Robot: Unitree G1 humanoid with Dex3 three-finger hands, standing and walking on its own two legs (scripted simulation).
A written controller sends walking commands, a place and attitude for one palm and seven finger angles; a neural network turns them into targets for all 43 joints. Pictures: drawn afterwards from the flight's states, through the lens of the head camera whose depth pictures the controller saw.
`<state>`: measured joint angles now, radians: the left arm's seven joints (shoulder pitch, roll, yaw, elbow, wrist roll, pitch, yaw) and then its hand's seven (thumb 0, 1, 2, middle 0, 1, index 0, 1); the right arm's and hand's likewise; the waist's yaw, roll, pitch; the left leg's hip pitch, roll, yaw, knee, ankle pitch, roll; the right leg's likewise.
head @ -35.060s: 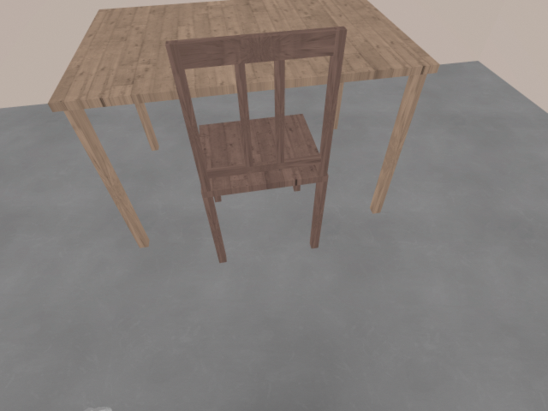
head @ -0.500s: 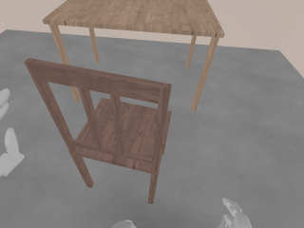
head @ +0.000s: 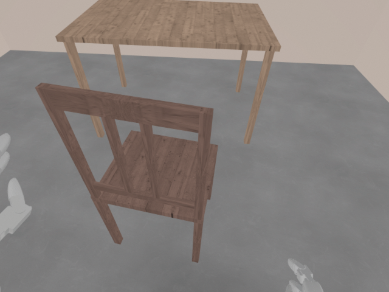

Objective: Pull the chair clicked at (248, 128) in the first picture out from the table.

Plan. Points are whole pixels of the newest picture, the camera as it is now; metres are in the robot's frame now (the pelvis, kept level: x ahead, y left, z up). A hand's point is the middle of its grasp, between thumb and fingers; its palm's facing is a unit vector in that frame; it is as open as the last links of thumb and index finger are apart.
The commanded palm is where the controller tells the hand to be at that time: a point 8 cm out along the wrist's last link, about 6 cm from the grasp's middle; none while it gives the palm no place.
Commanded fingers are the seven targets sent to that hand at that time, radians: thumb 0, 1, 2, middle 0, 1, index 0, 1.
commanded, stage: stop stepping back and stand still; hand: left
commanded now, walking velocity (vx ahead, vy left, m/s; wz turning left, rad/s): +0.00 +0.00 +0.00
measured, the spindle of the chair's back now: (120, 158) +0.49 +0.27 -0.07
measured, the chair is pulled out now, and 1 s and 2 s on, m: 0.69 0.69 0.69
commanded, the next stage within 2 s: let the arm hang, fingers relaxed in 0.56 s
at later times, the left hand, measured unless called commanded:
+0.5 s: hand (44, 195) +0.22 +0.26 +0.15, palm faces +0.41 -0.80 -0.45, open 7.5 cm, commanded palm +0.16 +0.30 +0.18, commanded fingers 0.00 0.90 0.90 -0.20 -0.30 -0.20 -0.30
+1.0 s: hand out of the picture +0.02 +0.18 -0.18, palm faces +0.06 -0.98 -0.17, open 6.9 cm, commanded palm none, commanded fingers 0.00 0.90 0.90 -0.20 -0.30 -0.20 -0.30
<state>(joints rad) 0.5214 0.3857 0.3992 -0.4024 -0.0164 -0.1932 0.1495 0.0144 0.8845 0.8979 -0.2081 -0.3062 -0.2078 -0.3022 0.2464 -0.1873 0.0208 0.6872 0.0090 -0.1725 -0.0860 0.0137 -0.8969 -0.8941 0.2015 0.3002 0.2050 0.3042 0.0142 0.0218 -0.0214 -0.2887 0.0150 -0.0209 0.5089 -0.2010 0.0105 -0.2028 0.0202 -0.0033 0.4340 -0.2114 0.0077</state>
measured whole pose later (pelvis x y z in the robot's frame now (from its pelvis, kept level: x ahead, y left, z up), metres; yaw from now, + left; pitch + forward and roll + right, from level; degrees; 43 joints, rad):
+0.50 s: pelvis +0.02 +0.00 +0.00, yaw +0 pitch -1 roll -1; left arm 0.55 0.40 0.38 -0.45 -0.04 -0.17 0.15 0.02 0.89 0.90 -0.21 -0.31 -0.21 -0.30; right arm 0.20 -0.19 0.01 0.65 0.02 -0.13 -0.09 0.01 -0.90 -0.89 0.20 0.30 0.20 0.30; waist 0.01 -0.01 0.00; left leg -0.23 0.00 -0.01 0.45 -0.20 0.01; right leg -0.15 0.01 0.00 0.39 -0.23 0.01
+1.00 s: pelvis +0.01 +0.00 +0.00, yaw +2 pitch -1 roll -1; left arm 0.34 0.20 0.00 0.93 0.02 0.05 0.02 -0.01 1.01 0.90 -0.20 -0.30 -0.20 -0.30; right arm 0.29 -0.17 0.02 0.96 -0.02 0.01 -0.01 0.01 -0.90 -0.89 0.20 0.30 0.20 0.30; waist 0.00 -0.05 0.03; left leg -0.28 -0.02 -0.05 0.50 -0.20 0.01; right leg -0.20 -0.01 -0.04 0.48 -0.26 0.01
